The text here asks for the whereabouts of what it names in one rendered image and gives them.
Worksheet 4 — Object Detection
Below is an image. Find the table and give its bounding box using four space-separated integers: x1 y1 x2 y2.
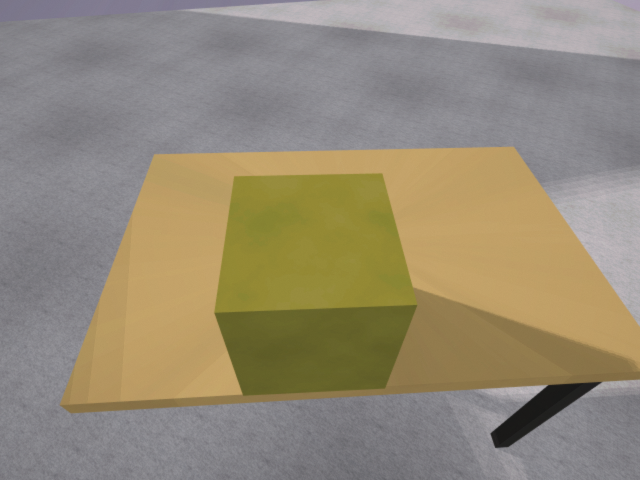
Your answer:
60 147 640 448

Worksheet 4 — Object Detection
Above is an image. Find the carton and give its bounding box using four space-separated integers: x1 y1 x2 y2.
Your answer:
214 173 417 396

